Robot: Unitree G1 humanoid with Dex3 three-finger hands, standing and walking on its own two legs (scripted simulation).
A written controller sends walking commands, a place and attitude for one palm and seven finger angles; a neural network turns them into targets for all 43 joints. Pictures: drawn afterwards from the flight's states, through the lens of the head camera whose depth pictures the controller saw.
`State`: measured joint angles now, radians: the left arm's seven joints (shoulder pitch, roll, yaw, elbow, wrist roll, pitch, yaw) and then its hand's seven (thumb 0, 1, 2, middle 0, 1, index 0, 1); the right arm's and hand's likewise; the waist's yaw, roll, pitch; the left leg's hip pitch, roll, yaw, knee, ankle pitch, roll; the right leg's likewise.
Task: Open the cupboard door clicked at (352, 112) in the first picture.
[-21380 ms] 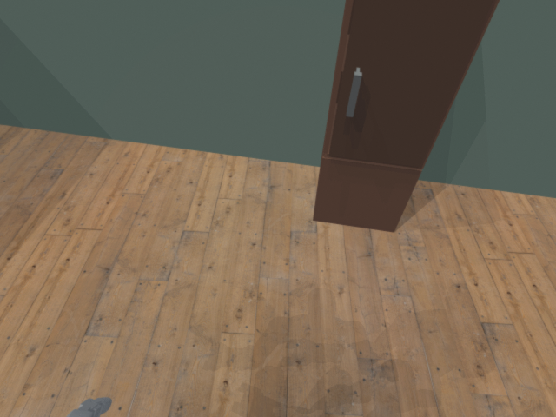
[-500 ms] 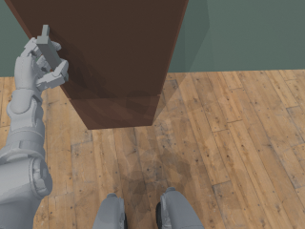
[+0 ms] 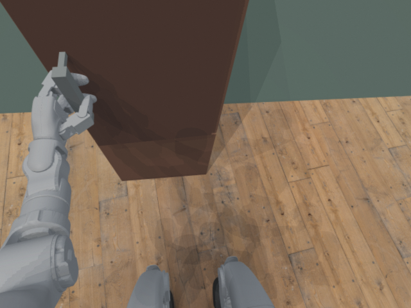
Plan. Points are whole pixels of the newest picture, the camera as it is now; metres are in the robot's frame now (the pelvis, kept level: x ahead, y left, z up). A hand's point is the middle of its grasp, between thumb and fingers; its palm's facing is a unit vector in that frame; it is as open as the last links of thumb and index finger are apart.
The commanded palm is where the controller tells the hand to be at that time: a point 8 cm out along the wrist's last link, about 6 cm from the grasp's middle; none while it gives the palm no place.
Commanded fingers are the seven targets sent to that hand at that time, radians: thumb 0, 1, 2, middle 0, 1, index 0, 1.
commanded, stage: pull the door open along its arc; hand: left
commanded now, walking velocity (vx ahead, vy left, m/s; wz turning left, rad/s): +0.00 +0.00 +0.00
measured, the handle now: (76, 90) +0.53 +0.22 +0.03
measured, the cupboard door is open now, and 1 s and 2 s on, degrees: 3 49 51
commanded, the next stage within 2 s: open thumb and fingers to let go in 0.78 s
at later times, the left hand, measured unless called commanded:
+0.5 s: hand (129, 174) +0.35 +0.11 +0.04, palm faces +0.45 -0.89 +0.05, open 6.2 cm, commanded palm +0.28 +0.14 +0.04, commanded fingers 0.00 0.90 0.90 -0.40 -1.35 -0.40 -1.35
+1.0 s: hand (171, 204) +0.30 +0.04 +0.04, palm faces +0.41 -0.91 -0.06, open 6.3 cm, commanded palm +0.24 +0.08 +0.04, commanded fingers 0.00 0.41 0.69 -0.37 -1.30 -0.37 -1.30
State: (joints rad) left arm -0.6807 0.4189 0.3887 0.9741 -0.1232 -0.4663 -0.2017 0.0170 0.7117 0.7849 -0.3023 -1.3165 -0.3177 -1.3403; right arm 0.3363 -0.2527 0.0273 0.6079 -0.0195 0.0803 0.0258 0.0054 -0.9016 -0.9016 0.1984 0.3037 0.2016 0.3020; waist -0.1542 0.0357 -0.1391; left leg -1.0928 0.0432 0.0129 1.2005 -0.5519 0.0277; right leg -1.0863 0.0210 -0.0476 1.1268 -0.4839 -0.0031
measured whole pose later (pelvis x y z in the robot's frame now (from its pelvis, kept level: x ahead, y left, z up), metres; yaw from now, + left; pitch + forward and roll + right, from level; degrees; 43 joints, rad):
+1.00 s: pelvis +0.01 -0.05 +0.01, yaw +5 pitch +18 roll +1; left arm 0.14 -0.09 -0.24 0.20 0.14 -0.37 0.59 0.02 0.64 0.77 -0.32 -1.31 -0.36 -1.33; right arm 0.16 -0.18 0.00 0.57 -0.09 -0.08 0.03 0.01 -0.90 -0.90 0.20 0.30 0.20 0.30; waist -0.01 0.03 -0.19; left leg -0.91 0.01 -0.05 1.14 -0.55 -0.05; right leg -0.91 -0.01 -0.11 1.15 -0.56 -0.07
